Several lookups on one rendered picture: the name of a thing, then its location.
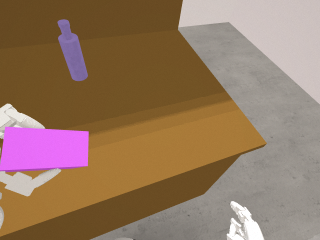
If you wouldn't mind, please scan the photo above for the left robot hand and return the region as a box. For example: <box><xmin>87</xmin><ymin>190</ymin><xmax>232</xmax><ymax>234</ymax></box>
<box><xmin>0</xmin><ymin>103</ymin><xmax>61</xmax><ymax>197</ymax></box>

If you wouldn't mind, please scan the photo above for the table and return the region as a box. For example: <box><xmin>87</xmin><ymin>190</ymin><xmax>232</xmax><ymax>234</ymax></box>
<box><xmin>0</xmin><ymin>0</ymin><xmax>267</xmax><ymax>240</ymax></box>

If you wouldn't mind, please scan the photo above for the right robot hand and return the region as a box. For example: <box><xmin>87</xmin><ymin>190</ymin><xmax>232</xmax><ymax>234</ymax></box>
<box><xmin>227</xmin><ymin>201</ymin><xmax>265</xmax><ymax>240</ymax></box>

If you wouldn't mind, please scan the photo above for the sponge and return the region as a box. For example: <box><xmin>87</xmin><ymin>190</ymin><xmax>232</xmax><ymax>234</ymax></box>
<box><xmin>0</xmin><ymin>126</ymin><xmax>89</xmax><ymax>172</ymax></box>

